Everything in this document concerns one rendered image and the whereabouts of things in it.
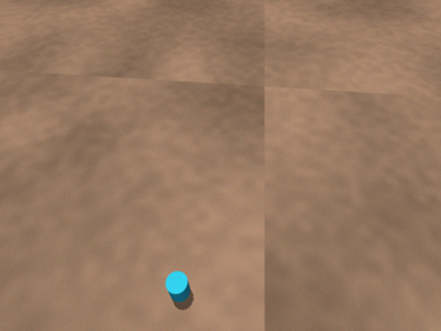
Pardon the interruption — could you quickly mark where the can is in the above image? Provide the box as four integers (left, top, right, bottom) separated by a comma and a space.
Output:
165, 271, 190, 302

